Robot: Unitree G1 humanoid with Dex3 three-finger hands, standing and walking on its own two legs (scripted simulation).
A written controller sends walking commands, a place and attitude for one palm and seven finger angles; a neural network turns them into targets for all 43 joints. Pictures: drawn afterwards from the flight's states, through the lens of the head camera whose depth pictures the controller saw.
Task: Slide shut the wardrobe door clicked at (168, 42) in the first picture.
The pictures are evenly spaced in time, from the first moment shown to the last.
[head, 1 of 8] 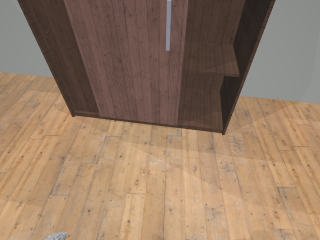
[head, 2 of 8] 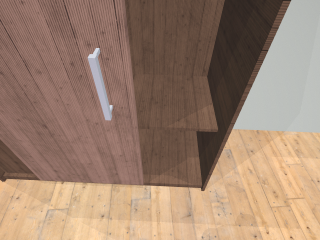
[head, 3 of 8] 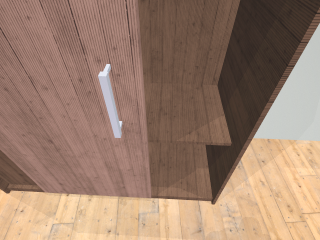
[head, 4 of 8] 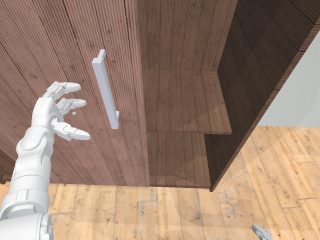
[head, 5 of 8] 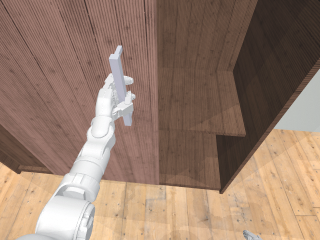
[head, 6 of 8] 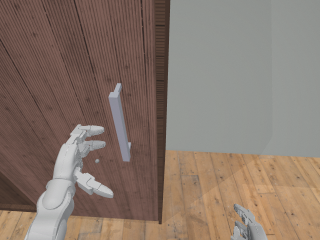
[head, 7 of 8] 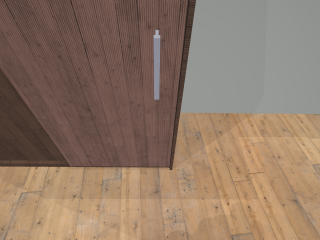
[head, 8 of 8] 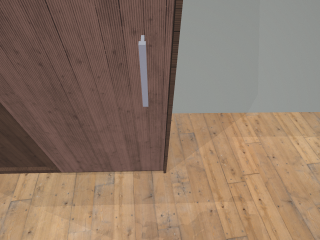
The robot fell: no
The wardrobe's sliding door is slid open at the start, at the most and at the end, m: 0.38 0.38 0.00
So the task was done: yes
